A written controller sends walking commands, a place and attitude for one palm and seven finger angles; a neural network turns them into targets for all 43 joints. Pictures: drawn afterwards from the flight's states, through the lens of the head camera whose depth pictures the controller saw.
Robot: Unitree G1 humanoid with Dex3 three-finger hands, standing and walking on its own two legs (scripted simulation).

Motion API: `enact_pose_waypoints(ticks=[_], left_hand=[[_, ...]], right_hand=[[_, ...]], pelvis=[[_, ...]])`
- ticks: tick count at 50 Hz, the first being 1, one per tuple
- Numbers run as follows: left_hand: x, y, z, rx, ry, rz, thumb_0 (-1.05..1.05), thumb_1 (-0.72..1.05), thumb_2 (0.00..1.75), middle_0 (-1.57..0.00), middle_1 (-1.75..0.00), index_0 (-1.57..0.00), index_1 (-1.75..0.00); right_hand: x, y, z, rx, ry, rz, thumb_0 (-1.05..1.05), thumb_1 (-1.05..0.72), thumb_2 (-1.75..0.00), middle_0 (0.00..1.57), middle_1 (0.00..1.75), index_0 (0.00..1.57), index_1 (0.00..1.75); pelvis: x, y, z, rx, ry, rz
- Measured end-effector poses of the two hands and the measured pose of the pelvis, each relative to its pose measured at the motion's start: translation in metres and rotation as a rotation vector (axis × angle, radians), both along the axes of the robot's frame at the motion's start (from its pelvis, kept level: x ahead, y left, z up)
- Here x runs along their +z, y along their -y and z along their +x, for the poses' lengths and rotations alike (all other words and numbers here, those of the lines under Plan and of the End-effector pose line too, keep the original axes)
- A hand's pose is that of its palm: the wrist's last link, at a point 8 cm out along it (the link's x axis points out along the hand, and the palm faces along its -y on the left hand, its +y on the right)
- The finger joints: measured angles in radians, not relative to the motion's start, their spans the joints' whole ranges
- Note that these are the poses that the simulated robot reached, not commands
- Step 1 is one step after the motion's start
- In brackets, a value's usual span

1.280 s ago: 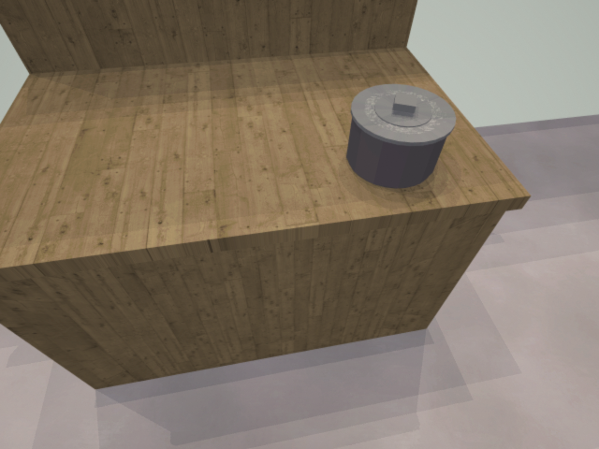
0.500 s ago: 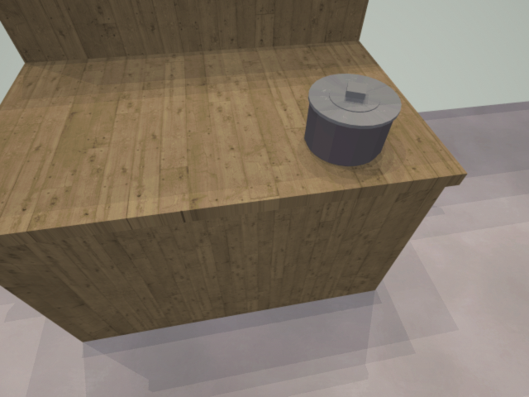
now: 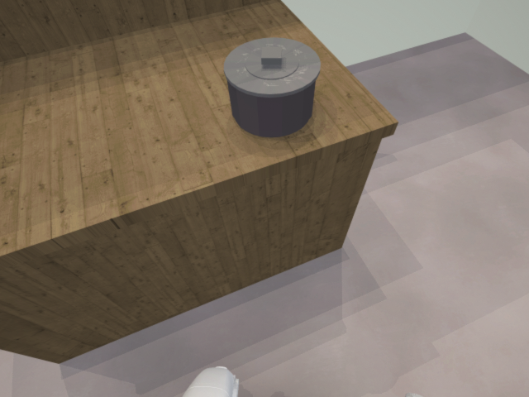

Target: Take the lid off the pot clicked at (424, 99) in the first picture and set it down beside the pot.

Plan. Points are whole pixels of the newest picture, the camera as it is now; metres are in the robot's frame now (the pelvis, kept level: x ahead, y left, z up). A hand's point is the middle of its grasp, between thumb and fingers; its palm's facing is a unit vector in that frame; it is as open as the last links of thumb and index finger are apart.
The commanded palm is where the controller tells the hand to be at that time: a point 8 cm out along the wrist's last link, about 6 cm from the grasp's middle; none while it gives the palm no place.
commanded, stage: walk to a spot facing it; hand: left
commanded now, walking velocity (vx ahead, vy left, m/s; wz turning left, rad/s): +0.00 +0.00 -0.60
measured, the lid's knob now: (271, 55) +0.73 +0.05 +0.09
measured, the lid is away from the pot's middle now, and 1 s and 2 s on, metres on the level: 0.00 0.00 0.00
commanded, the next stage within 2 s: none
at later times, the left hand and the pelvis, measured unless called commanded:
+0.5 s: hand (146, 361) +0.17 +0.24 -0.16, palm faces -0.25 -0.94 -0.25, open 7.4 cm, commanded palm none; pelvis +0.02 +0.05 +0.00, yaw -17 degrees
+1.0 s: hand (227, 324) +0.25 +0.11 -0.18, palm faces -0.57 -0.80 -0.20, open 7.4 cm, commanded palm none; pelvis +0.05 +0.01 -0.01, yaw -36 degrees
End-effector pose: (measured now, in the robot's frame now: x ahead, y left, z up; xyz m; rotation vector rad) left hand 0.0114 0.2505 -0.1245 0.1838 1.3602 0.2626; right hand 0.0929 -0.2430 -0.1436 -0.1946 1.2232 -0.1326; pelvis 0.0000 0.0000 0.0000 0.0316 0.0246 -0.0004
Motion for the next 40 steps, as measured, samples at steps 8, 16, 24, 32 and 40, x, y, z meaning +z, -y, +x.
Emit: enact_pose_waypoints(ticks=[8,16,24,32,40], left_hand=[[-0.001,-0.01,0.034,-0.095,0.02,-0.018,0.0,0.9,0.9,-0.2,-0.3,-0.2,-0.3],[-0.019,-0.043,0.093,-0.203,0.082,-0.035,0.0,0.9,0.9,-0.2,-0.3,-0.2,-0.3],[-0.009,-0.043,0.161,-0.361,0.133,-0.045,0.0,0.9,0.9,-0.2,-0.3,-0.2,-0.3],[-0.003,0.019,0.218,-0.554,0.153,-0.065,0.0,0.91,0.9,-0.2,-0.3,-0.19,-0.3],[-0.005,0.079,0.241,-0.664,0.206,-0.066,0.0,0.9,0.9,-0.2,-0.3,-0.2,-0.3]], right_hand=[[0.02,-0.004,0.031,-0.054,0.131,-0.017,0.01,-0.91,-0.89,0.2,0.3,0.2,0.3],[0.029,-0.02,0.02,-0.123,0.19,-0.079,0.01,-0.91,-0.89,0.21,0.3,0.2,0.3],[0.032,-0.033,-0.059,-0.229,0.034,-0.081,0.01,-0.91,-0.89,0.21,0.3,0.2,0.3],[0.015,-0.028,-0.146,-0.425,-0.101,-0.037,0.01,-0.91,-0.89,0.21,0.3,0.2,0.3],[0.002,-0.007,-0.187,-0.573,-0.172,-0.041,0.01,-0.91,-0.89,0.2,0.3,0.2,0.3]], pelvis=[[0.003,-0.011,0.006,-0.098,-0.003,-0.008],[-0.008,-0.04,0.015,-0.179,-0.015,-0.038],[0.002,-0.047,0.019,-0.288,-0.001,-0.04],[-0.002,-0.03,0.023,-0.405,-0.01,-0.04],[-0.01,-0.009,0.026,-0.491,0.002,-0.045]])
